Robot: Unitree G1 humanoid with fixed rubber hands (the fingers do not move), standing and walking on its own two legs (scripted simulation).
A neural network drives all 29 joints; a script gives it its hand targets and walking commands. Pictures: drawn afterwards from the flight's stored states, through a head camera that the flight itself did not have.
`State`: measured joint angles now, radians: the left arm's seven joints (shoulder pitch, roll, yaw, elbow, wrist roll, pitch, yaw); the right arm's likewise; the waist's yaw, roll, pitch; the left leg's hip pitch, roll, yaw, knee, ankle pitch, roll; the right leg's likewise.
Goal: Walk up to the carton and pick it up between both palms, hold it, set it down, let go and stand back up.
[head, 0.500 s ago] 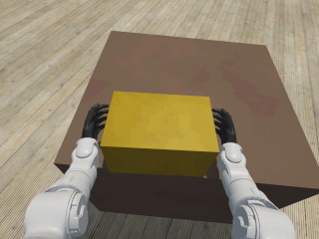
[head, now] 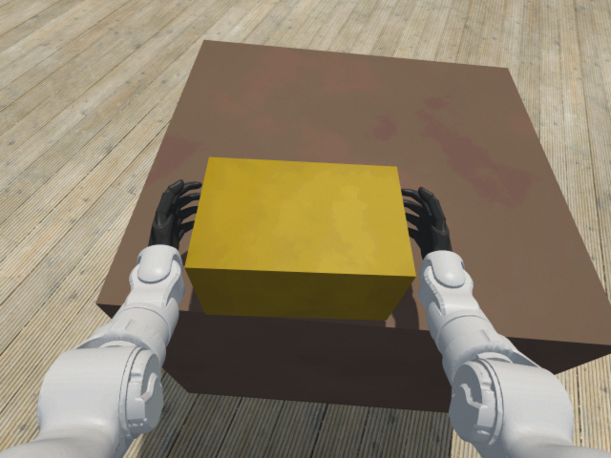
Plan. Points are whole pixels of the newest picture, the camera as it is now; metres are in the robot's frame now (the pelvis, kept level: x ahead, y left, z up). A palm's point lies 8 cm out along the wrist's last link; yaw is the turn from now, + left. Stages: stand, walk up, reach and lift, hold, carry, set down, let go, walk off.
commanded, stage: set down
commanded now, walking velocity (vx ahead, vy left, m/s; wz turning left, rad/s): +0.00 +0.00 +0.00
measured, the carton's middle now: (300, 241) +0.44 +0.03 -0.01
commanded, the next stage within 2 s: none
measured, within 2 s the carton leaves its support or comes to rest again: neither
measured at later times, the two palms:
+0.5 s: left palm (155, 223) +0.42 +0.22 +0.05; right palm (441, 228) +0.43 -0.16 +0.05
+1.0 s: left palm (111, 217) +0.40 +0.26 +0.08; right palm (481, 216) +0.42 -0.20 +0.10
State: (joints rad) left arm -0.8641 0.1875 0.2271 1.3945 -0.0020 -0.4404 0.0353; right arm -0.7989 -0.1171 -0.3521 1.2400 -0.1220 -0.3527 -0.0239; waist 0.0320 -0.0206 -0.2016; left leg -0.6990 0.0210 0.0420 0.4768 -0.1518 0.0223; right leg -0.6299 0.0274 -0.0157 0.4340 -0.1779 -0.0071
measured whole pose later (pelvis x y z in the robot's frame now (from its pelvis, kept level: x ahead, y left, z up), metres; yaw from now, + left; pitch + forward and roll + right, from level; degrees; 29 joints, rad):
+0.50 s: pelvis -0.01 +0.00 -0.01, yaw +0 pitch +25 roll -3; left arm -0.87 0.24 0.05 1.20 -0.19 -0.22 0.07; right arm -0.89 -0.23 -0.03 1.28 0.24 -0.22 -0.01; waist 0.04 0.00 -0.31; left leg -0.86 0.05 0.01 0.64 -0.21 0.02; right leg -0.76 0.05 -0.05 0.54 -0.21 -0.01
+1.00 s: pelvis -0.04 -0.01 -0.02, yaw +2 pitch +21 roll -2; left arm -0.98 0.41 -0.14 1.22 -0.38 -0.05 0.03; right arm -0.95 -0.36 0.05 1.23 0.41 -0.03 0.04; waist 0.00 -0.03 -0.28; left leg -0.85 0.02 -0.03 0.65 -0.17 0.00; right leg -0.76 0.03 -0.08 0.61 -0.22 -0.03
